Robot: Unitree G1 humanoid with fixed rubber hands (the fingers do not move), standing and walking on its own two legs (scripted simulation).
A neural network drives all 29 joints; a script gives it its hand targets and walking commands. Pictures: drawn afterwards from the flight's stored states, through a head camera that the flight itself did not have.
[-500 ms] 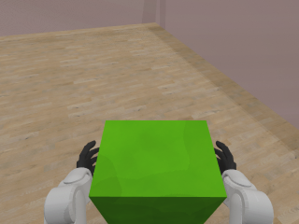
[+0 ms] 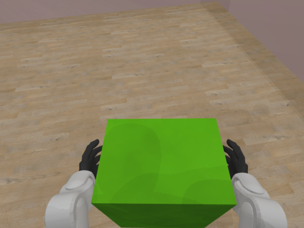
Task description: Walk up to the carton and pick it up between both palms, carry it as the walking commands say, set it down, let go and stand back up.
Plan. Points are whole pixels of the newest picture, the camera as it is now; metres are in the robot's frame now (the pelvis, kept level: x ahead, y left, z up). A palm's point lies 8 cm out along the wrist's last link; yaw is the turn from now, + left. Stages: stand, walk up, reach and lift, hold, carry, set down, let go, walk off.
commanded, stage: carry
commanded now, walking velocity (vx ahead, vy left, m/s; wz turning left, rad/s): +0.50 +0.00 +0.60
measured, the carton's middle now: (161, 180) +0.24 +0.00 +0.01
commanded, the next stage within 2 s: none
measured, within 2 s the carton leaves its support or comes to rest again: neither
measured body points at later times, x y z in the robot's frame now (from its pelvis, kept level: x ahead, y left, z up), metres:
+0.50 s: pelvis +0.34 +0.07 -0.02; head +0.37 +0.08 +0.43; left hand +0.57 +0.25 +0.03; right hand +0.60 -0.07 +0.04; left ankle +0.38 +0.12 -0.74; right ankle +0.16 -0.10 -0.60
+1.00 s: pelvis +0.66 +0.11 +0.00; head +0.68 +0.08 +0.45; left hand +0.78 +0.36 +0.09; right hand +0.95 +0.09 +0.08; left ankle +0.52 +0.14 -0.65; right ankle +0.69 +0.02 -0.74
